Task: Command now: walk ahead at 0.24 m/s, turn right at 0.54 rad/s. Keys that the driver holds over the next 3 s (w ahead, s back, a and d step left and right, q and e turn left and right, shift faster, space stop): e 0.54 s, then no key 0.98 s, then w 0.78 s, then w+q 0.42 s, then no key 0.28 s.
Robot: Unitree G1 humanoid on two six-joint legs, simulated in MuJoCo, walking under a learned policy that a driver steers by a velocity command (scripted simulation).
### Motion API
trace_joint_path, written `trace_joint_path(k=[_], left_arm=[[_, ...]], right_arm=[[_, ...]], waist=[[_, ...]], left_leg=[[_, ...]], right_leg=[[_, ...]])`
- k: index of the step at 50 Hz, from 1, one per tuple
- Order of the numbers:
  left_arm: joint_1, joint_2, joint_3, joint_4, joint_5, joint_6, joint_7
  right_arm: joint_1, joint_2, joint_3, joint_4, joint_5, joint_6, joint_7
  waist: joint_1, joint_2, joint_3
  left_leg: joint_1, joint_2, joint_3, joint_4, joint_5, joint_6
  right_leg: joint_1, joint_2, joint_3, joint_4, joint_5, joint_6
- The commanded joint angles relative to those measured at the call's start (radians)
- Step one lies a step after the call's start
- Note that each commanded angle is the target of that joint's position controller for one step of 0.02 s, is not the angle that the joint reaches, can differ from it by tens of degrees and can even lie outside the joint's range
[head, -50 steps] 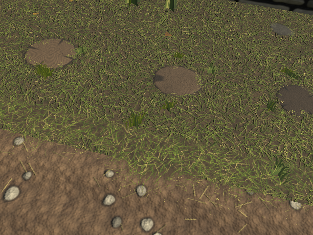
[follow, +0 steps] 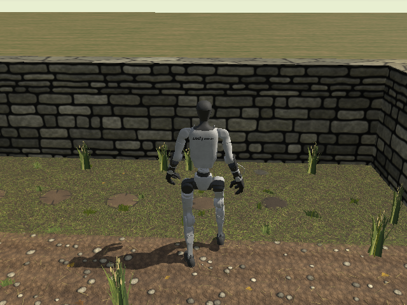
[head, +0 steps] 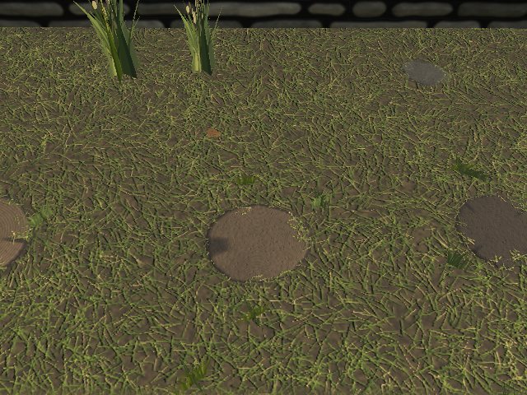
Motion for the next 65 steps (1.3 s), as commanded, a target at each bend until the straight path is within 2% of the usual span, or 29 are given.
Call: trace_joint_path(k=[1,4,5,6,7,8,9,10,11,13,15,23,27,30,31,32,33,34,36,39,42,46,47,48,49,50,51,55,65], left_arm=[[-0.015,0.036,0.008,-0.082,0.005,-0.001,-0.024],[0.038,0.089,0.034,-0.095,0.01,0.011,-0.032],[0.127,0.118,0.053,-0.076,0.01,0.01,-0.028],[0.216,0.182,0.08,-0.055,0.012,0.008,-0.01],[0.218,0.288,0.098,-0.067,0.011,0.013,0.016],[0.17,0.308,0.087,-0.123,0.032,0.001,0.008],[0.149,0.24,0.072,-0.145,0.02,-0.006,-0.006],[0.103,0.199,0.061,-0.143,0.005,-0.013,-0.005],[0.062,0.165,0.051,-0.141,-0.009,-0.011,0.001],[0.015,0.14,0.042,-0.154,0.005,0.001,0.018],[0.013,0.154,0.048,-0.165,0.018,0.005,0.028],[0.016,0.171,0.057,-0.189,0.007,0.038,0.06],[0.028,0.166,0.056,-0.195,0.006,0.051,0.053],[0.015,0.144,0.043,-0.201,-0.006,0.063,0.055],[0.053,0.114,0.033,-0.196,-0.004,0.063,0.057],[0.105,0.078,0.024,-0.204,0.001,0.058,0.053],[0.05,0.148,0.045,-0.219,0.008,0.042,0.053],[0.057,0.197,0.062,-0.202,0.011,0.037,0.05],[0.093,0.158,0.059,-0.155,0.007,0.052,0.055],[0.072,0.076,0.029,-0.153,0.0,0.062,0.052],[0.009,0.029,0.003,-0.17,0.003,0.057,0.045],[0.063,0.061,0.012,-0.129,0.001,0.052,0.04],[0.066,0.091,0.013,-0.134,0.011,0.051,0.044],[0.084,0.154,0.023,-0.141,0.021,0.052,0.053],[0.052,0.135,0.018,-0.114,0.028,0.052,0.047],[0.027,0.075,0.007,-0.13,0.027,0.046,0.036],[0.035,0.056,0.0,-0.117,0.035,0.04,0.034],[0.053,0.061,-0.006,-0.093,0.028,0.019,0.039],[0.071,0.044,-0.017,-0.04,0.023,0.007,0.044]], right_arm=[[-0.077,-0.182,-0.045,-0.072,0.022,0.004,-0.016],[-0.116,-0.205,-0.058,-0.079,0.054,0.023,-0.019],[-0.133,-0.198,-0.057,-0.084,0.062,0.029,-0.018],[-0.084,-0.168,-0.048,-0.076,0.048,0.031,-0.011],[-0.023,-0.071,-0.017,-0.105,-0.02,0.028,-0.004],[0.053,-0.082,-0.005,-0.117,-0.018,0.025,0.005],[-0.03,-0.155,-0.02,-0.114,0.018,0.025,0.01],[-0.102,-0.153,-0.019,-0.138,0.029,0.029,0.005],[-0.12,-0.144,-0.019,-0.125,0.012,0.037,-0.01],[-0.124,-0.162,-0.028,-0.13,0.0,0.059,-0.023],[-0.105,-0.136,-0.024,-0.128,-0.002,0.066,-0.024],[-0.176,-0.112,-0.013,-0.148,0.005,0.07,-0.022],[-0.177,-0.121,-0.017,-0.157,0.014,0.049,-0.008],[-0.094,-0.121,-0.022,-0.134,0.01,0.037,0.011],[-0.081,-0.162,-0.032,-0.137,-0.006,0.037,0.011],[-0.13,-0.25,-0.047,-0.157,-0.027,0.046,0.006],[-0.121,-0.224,-0.045,-0.161,-0.049,0.048,0.007],[-0.149,-0.19,-0.035,-0.177,-0.036,0.046,0.004],[-0.186,-0.147,-0.022,-0.182,-0.001,0.048,-0.001],[-0.171,-0.113,-0.006,-0.169,0.004,0.058,0.002],[-0.148,-0.133,-0.011,-0.158,0.002,0.072,0.004],[-0.098,-0.143,-0.006,-0.132,0.024,0.077,0.009],[-0.066,-0.13,0.001,-0.122,0.018,0.064,0.013],[-0.054,-0.106,0.012,-0.129,-0.012,0.047,0.023],[-0.034,-0.064,0.022,-0.124,-0.016,0.036,0.027],[-0.103,-0.102,0.019,-0.118,-0.024,0.036,0.025],[-0.138,-0.109,0.015,-0.119,-0.018,0.039,0.024],[-0.119,-0.095,0.017,-0.098,-0.008,0.057,0.01],[-0.089,-0.095,0.011,-0.012,-0.001,0.062,-0.006]], waist=[[0.034,0.118,-0.048],[0.084,0.136,-0.083],[0.135,0.111,-0.123],[0.167,0.02,-0.176],[0.094,-0.24,-0.233],[0.057,-0.249,-0.433],[0.118,-0.069,-0.435],[0.105,-0.034,-0.324],[0.08,0.033,-0.24],[0.04,-0.025,-0.19],[0.03,-0.042,-0.2],[0.068,-0.087,-0.173],[0.083,-0.116,-0.17],[0.038,-0.112,-0.18],[0.048,-0.043,-0.182],[0.117,0.218,-0.154],[0.068,0.326,-0.122],[0.071,0.238,-0.116],[0.087,0.161,-0.104],[0.074,0.18,-0.103],[0.034,0.249,-0.129],[0.051,0.228,-0.116],[0.042,0.185,-0.133],[0.017,0.046,-0.178],[-0.021,-0.115,-0.184],[0.027,-0.066,-0.145],[0.039,-0.043,-0.12],[0.035,-0.043,-0.051],[0.037,0.018,-0.044]], left_leg=[[-0.027,0.266,-0.036,-0.015,0.582,0.133],[0.024,0.285,-0.032,0.151,0.706,0.099],[0.009,0.253,-0.012,0.294,0.714,0.07],[-0.067,0.183,0.008,0.508,0.57,0.011],[-0.362,0.072,0.003,0.839,-0.218,-0.062],[-0.563,-0.066,-0.209,1.116,-0.54,-0.098],[-0.609,-0.02,-0.315,1.142,-0.443,-0.078],[-0.646,0.006,-0.305,1.09,-0.349,-0.059],[-0.638,0.043,-0.307,1.014,-0.279,-0.061],[-0.532,0.056,-0.313,0.91,-0.208,-0.057],[-0.487,0.034,-0.302,0.832,-0.18,-0.065],[-0.443,-0.002,-0.326,0.554,-0.076,-0.1],[-0.379,-0.024,-0.325,0.413,-0.107,-0.079],[-0.214,-0.014,-0.285,0.151,0.037,-0.035],[-0.123,0.093,-0.366,0.084,0.098,0.005],[-0.08,0.287,-0.58,0.042,0.252,0.119],[-0.15,0.394,-0.738,0.002,0.328,0.257],[-0.157,0.378,-0.696,0.022,0.339,0.267],[-0.127,0.271,-0.541,0.068,0.344,0.189],[-0.105,0.205,-0.433,0.082,0.406,0.178],[-0.079,0.184,-0.397,0.099,0.408,0.174],[-0.113,0.181,-0.418,0.132,0.373,0.143],[-0.171,0.173,-0.414,0.133,0.31,0.091],[-0.238,0.117,-0.347,0.203,0.206,0.033],[-0.196,0.054,-0.267,0.162,0.035,-0.02],[-0.164,0.046,-0.256,0.18,0.04,-0.055],[-0.164,0.041,-0.25,0.185,0.056,-0.06],[-0.16,0.044,-0.256,0.184,0.085,-0.049],[-0.135,0.047,-0.257,0.173,0.108,-0.067]], right_leg=[[0.129,0.022,-0.042,-0.101,0.043,-0.017],[0.21,0.073,-0.083,-0.156,-0.084,-0.07],[0.327,0.112,-0.103,-0.232,-0.042,-0.099],[0.495,0.129,-0.066,-0.315,0.177,-0.136],[0.729,-0.099,0.248,-0.249,0.697,-0.233],[0.894,-0.288,0.666,-0.325,0.574,-0.462],[0.852,-0.247,0.599,-0.396,0.394,-0.426],[0.757,-0.199,0.499,-0.413,0.247,-0.371],[0.644,-0.15,0.433,-0.429,0.15,-0.317],[0.471,-0.097,0.376,-0.464,0.092,-0.277],[0.428,-0.072,0.345,-0.468,0.143,-0.273],[0.376,-0.017,0.406,-0.48,-0.211,-0.232],[0.417,-0.019,0.479,-0.443,-0.169,-0.223],[0.405,0.014,0.46,-0.362,-0.088,-0.175],[0.337,0.064,0.407,-0.285,-0.183,-0.126],[0.194,0.215,0.217,-0.102,-0.429,-0.062],[0.116,0.25,0.144,0.118,-0.593,-0.011],[0.109,0.221,0.177,0.273,-0.555,0.012],[0.093,0.212,0.171,0.37,-0.469,0.047],[0.14,0.19,0.121,0.277,-0.414,0.079],[0.277,0.127,0.031,-0.018,-0.422,0.088],[0.483,0.13,-0.005,-0.447,-0.127,0.04],[0.583,0.081,0.062,-0.459,-0.027,0.009],[0.678,-0.029,0.16,-0.383,0.229,-0.031],[0.572,-0.041,0.163,-0.347,0.11,-0.092],[0.512,-0.004,0.154,-0.367,-0.033,-0.093],[0.484,0.012,0.147,-0.378,-0.098,-0.076],[0.418,0.032,0.134,-0.383,-0.123,-0.051],[0.418,0.052,0.121,-0.381,-0.125,-0.05]])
